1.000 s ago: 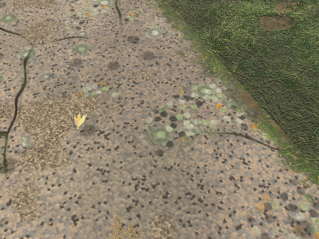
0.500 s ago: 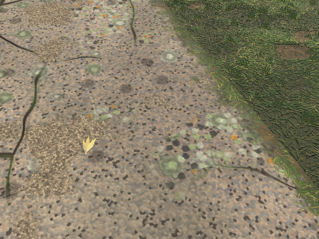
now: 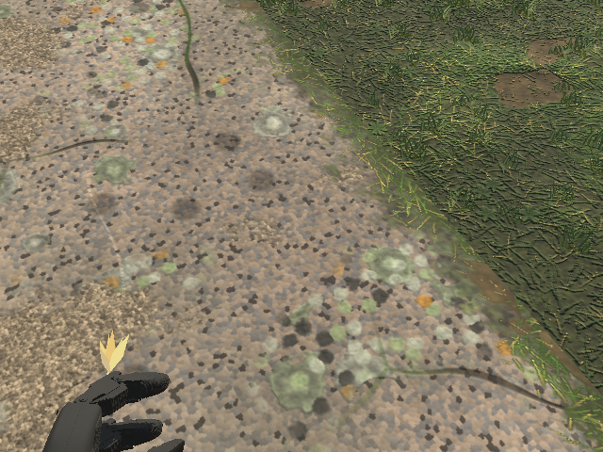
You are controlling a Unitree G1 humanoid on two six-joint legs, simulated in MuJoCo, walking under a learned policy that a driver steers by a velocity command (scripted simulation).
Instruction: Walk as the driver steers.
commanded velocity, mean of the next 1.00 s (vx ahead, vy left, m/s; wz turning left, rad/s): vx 0.50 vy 0.00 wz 0.51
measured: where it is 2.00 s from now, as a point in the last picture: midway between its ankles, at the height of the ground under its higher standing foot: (90, 259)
